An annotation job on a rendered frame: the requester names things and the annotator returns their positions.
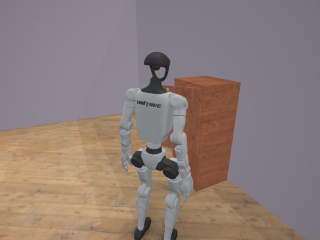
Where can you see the robot left upper arm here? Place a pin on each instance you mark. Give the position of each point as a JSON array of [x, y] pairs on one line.
[[128, 109]]

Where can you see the robot right forearm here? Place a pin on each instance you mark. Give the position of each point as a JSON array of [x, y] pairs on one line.
[[182, 158]]

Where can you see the left robot hand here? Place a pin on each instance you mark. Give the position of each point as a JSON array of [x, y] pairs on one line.
[[126, 157]]

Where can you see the robot right upper arm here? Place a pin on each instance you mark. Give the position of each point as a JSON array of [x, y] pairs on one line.
[[179, 105]]

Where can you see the robot torso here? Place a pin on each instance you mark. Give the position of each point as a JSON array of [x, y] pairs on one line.
[[154, 121]]

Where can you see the cupboard door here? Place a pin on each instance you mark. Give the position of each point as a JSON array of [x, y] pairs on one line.
[[193, 97]]

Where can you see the robot left forearm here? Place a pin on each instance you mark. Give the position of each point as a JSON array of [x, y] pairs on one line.
[[125, 140]]

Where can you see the left robot foot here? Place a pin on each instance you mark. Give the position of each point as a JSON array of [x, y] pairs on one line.
[[139, 233]]

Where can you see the right robot hand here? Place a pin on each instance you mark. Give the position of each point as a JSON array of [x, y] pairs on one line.
[[186, 186]]

